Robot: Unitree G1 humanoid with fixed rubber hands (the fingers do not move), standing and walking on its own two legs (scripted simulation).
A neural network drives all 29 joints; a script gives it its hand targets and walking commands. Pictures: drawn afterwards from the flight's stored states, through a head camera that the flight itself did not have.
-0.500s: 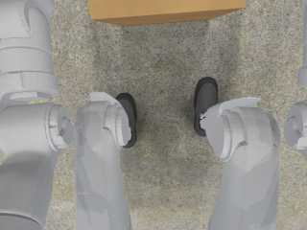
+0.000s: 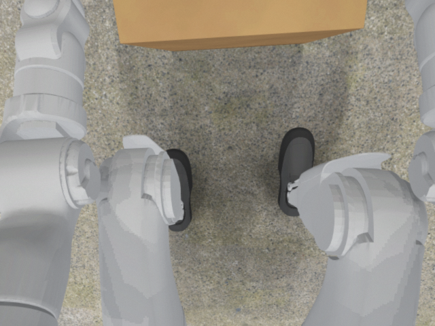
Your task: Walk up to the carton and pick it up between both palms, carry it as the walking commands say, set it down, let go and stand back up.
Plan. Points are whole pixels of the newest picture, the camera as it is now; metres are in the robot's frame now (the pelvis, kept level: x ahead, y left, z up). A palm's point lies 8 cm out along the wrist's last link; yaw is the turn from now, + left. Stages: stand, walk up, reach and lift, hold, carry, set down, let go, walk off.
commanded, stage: reach and lift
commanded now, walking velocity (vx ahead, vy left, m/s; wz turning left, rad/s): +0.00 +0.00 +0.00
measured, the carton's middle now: out of the picture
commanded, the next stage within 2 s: none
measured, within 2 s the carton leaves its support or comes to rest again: leaves its support in 1.68 s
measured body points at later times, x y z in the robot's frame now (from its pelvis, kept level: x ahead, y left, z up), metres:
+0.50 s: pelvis +0.00 +0.00 +0.00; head +0.38 -0.01 +0.22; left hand +0.55 +0.22 -0.19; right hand +0.56 -0.21 -0.19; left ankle +0.10 +0.15 -0.34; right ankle +0.15 -0.12 -0.34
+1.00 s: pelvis +0.00 +0.00 +0.00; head +0.38 -0.01 +0.22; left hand +0.56 +0.18 -0.18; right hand +0.58 -0.17 -0.18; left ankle +0.10 +0.15 -0.34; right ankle +0.15 -0.12 -0.34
